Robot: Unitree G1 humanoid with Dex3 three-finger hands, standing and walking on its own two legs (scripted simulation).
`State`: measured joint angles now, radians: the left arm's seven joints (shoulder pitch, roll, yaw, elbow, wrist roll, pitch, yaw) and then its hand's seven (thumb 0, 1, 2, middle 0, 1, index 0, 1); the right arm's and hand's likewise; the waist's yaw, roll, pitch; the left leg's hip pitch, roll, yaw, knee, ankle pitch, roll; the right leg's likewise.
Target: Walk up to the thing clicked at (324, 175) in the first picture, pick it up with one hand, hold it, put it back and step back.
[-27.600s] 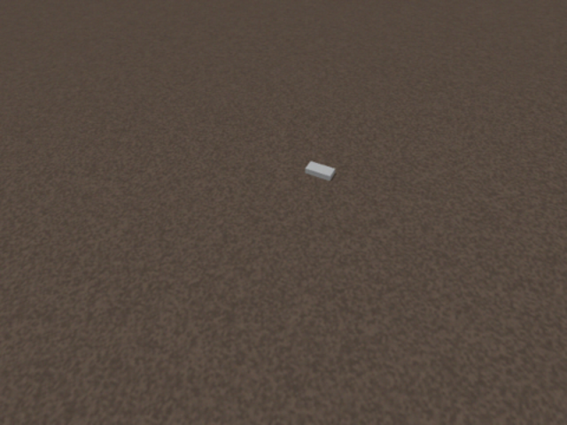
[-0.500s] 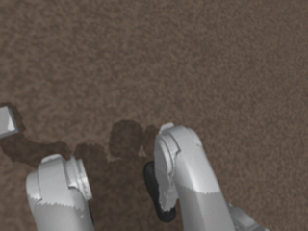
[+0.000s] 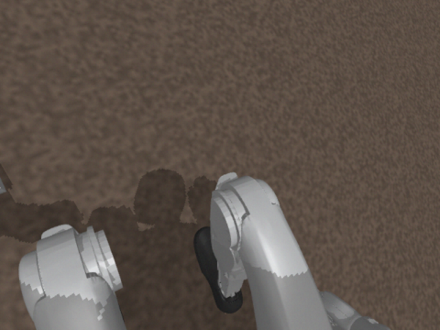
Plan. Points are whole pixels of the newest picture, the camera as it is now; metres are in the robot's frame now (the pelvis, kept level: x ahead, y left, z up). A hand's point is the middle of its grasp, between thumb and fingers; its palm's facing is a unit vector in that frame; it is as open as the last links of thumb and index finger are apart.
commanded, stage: rest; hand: left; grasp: from above
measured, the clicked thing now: out of the picture +0.41 +0.35 -0.27
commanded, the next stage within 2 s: open in 0.26 s
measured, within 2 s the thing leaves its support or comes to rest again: neither
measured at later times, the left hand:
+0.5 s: hand out of the picture +0.40 +0.34 -0.24, palm faces -0.43 -0.18 -0.88, open 9.6 cm
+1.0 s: hand out of the picture +0.40 +0.34 -0.24, palm faces -0.43 -0.17 -0.89, open 12.9 cm
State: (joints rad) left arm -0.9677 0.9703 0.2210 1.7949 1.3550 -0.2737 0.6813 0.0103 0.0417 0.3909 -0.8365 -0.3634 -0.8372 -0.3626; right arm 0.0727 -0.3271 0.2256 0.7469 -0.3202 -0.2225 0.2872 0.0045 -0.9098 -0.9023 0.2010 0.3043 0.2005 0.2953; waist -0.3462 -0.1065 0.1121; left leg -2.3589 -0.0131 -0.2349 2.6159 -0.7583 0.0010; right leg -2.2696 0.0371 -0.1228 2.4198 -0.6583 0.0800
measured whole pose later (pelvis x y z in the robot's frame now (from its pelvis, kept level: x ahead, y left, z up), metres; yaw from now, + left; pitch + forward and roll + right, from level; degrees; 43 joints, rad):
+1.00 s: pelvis -0.01 +0.00 +0.01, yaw -1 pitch +25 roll -15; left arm -0.98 1.00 0.15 1.82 1.31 -0.26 0.72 0.00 -0.32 0.87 -0.41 -0.88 -0.28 -0.83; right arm 0.04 -0.36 0.29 0.72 -0.32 -0.29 0.31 0.01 -0.90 -0.90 0.20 0.30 0.20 0.30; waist -0.35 -0.14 0.16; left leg -2.33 -0.01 -0.26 2.61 -0.75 0.01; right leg -2.23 0.05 -0.15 2.39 -0.64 0.08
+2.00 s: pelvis -0.01 -0.01 +0.06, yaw +6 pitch +33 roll -9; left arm -0.89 0.73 0.02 1.33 1.17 -0.15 0.28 0.00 -0.48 1.01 -0.11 -1.02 -0.11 -1.02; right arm 0.11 -0.31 0.06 0.70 -0.11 -0.08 0.25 0.01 -0.91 -0.91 0.20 0.30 0.20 0.30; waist -0.19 0.03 -0.11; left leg -2.25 -0.01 -0.13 2.36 -0.70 0.01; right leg -2.18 0.00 -0.05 2.24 -0.64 0.05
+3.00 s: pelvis +0.00 -0.01 +0.18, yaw +9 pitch +34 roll -6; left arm -0.26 0.49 0.09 0.48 0.47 0.02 0.00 0.01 0.76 0.91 -0.22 -0.35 -0.22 -0.36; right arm 0.12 -0.30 -0.03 0.59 0.01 -0.02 0.08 0.01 -0.91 -0.90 0.20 0.30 0.20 0.30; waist -0.06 0.03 -0.19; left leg -1.91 0.01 -0.09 2.00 -0.68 0.00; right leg -1.87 -0.01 -0.04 1.91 -0.63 0.04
